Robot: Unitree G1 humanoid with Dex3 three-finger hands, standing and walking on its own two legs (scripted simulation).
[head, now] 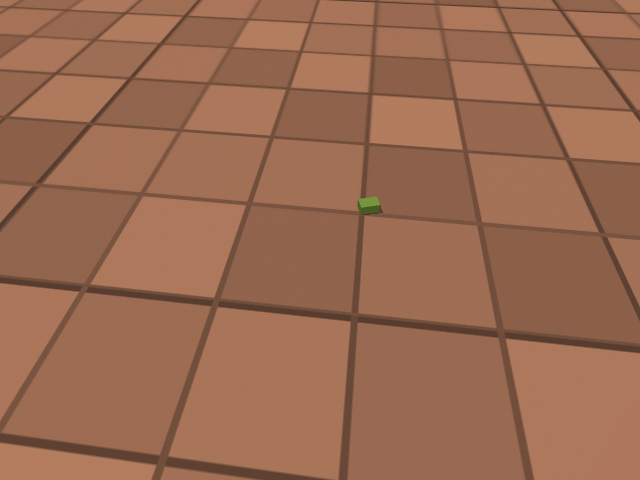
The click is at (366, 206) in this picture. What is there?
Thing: small box
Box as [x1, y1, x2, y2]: [357, 197, 379, 214]
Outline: 377,198 369,197 358,199 357,205 360,214 378,211 379,203
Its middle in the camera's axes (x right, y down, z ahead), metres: +0.21 -0.13 +1.73
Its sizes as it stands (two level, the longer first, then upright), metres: 0.086 0.055 0.044
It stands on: the floor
